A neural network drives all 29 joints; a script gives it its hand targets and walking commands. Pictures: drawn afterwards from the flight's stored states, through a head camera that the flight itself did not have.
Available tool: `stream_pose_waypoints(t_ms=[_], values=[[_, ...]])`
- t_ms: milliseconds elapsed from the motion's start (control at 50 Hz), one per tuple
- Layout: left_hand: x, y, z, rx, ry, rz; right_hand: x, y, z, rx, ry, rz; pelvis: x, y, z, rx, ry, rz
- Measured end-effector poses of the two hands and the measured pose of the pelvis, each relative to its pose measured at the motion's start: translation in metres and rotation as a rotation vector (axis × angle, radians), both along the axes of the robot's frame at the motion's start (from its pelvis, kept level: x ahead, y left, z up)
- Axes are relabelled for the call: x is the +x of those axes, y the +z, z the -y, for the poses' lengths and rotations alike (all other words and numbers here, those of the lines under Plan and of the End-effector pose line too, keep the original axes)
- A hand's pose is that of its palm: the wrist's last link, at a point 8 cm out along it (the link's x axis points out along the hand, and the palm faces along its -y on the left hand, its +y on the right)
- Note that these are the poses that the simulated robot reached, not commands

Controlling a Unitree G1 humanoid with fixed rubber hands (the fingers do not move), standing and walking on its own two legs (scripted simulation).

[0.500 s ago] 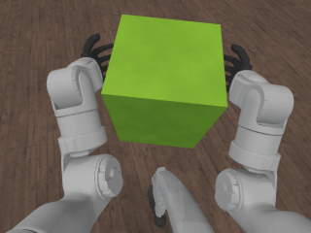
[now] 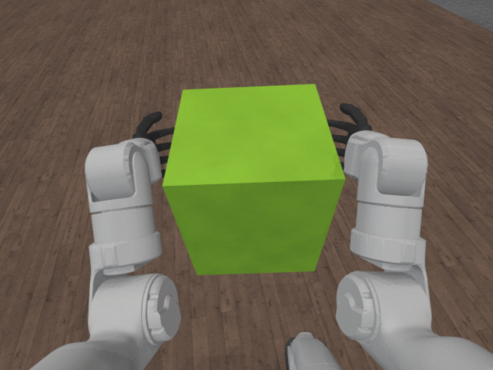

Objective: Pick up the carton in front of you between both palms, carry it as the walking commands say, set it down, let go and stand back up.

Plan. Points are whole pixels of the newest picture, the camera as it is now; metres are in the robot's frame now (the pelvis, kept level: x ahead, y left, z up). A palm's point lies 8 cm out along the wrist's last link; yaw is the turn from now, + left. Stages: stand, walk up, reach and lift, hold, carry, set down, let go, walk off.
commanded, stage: carry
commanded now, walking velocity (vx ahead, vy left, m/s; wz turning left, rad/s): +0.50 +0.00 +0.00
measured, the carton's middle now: (252, 185) +0.37 -0.02 +0.11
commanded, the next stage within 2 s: none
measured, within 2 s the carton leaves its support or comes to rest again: neither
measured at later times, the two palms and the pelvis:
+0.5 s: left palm (206, 99) +0.65 +0.06 +0.12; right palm (334, 88) +0.65 -0.23 +0.12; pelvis +0.39 -0.09 +0.01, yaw -1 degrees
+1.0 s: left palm (241, 63) +0.88 -0.03 +0.09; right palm (340, 51) +0.90 -0.32 +0.09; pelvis +0.65 -0.19 +0.01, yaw +1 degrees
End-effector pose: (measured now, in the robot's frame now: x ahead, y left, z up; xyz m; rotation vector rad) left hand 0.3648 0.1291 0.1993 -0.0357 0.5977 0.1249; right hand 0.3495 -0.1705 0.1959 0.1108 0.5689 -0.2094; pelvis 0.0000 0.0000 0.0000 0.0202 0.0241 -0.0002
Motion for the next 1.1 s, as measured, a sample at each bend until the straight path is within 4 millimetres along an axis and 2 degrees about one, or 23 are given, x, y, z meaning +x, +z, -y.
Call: stream_pose_waypoints(t_ms=[40, 80, 120, 160, 220, 300, 320, 420, 500, 540, 640, 700, 780, 860, 960, 1020, 1100], values=[[0.043, -0.019, 0.021, -0.021, 0.008, -0.02, 0.046, -0.012, 0.021, -0.027, 0.011, -0.02, 0.052, -0.02, 0.026, 0.029, 0.026, 0.014], [0.078, -0.042, 0.037, -0.026, 0.023, -0.032, 0.089, -0.028, 0.036, -0.021, 0.037, -0.028, 0.089, -0.03, 0.043, 0.014, 0.013, -0.012], [0.103, -0.069, 0.051, -0.038, 0.034, -0.107, 0.122, -0.052, 0.047, 0.008, 0.04, -0.099, 0.112, -0.022, 0.053, -0.006, 0.01, -0.03], [0.119, -0.093, 0.058, -0.049, 0.07, -0.207, 0.147, -0.078, 0.055, 0.042, 0.04, -0.199, 0.134, -0.009, 0.063, 0.004, 0.02, -0.043], [0.139, -0.109, 0.06, -0.066, 0.143, -0.255, 0.176, -0.103, 0.057, 0.102, 0.042, -0.25, 0.17, 0.009, 0.076, 0.03, 0.016, -0.074], [0.174, -0.104, 0.057, -0.079, 0.199, -0.177, 0.208, -0.113, 0.054, 0.187, 0.012, -0.18, 0.223, 0.021, 0.087, 0.035, 0.012, -0.101], [0.185, -0.1, 0.057, -0.066, 0.188, -0.157, 0.217, -0.112, 0.054, 0.163, 0.031, -0.16, 0.237, 0.022, 0.089, 0.033, 0.014, -0.102], [0.238, -0.085, 0.061, -0.013, 0.119, -0.075, 0.264, -0.094, 0.059, 0.016, 0.109, -0.071, 0.318, 0.021, 0.093, 0.021, 0.023, -0.097], [0.283, -0.082, 0.065, -0.025, 0.084, -0.002, 0.305, -0.079, 0.063, -0.032, 0.099, 0.001, 0.386, 0.005, 0.093, 0.011, -0.015, -0.07], [0.304, -0.081, 0.071, -0.035, 0.067, 0.002, 0.322, -0.075, 0.07, -0.047, 0.085, 0.004, 0.412, 0.004, 0.096, 0.03, -0.03, -0.07], [0.354, -0.073, 0.104, 0.006, -0.028, -0.058, 0.345, -0.076, 0.101, -0.01, -0.004, -0.057, 0.468, 0.014, 0.105, 0.003, -0.064, -0.047], [0.386, -0.067, 0.124, 0.014, -0.062, -0.051, 0.368, -0.071, 0.12, -0.009, -0.035, -0.05, 0.501, 0.015, 0.117, -0.004, -0.062, -0.025], [0.431, -0.068, 0.147, 0.009, -0.054, -0.005, 0.417, -0.068, 0.144, -0.016, -0.028, -0.005, 0.549, 0.005, 0.144, -0.005, -0.052, 0.005], [0.475, -0.088, 0.165, 0.011, -0.013, -0.019, 0.477, -0.084, 0.163, -0.013, 0.015, -0.019, 0.595, -0.012, 0.172, -0.021, -0.011, -0.005], [0.502, -0.109, 0.159, 0.014, 0.083, -0.158, 0.534, -0.104, 0.157, 0.01, 0.101, -0.156, 0.631, 0.002, 0.188, -0.014, 0.028, -0.038], [0.518, -0.104, 0.153, 0.01, 0.129, -0.171, 0.562, -0.103, 0.151, -0.003, 0.153, -0.168, 0.655, 0.014, 0.192, -0.001, 0.025, -0.054], [0.557, -0.09, 0.151, 0.008, 0.138, -0.117, 0.601, -0.09, 0.149, -0.017, 0.166, -0.114, 0.694, 0.02, 0.192, 0.001, 0.024, -0.062]])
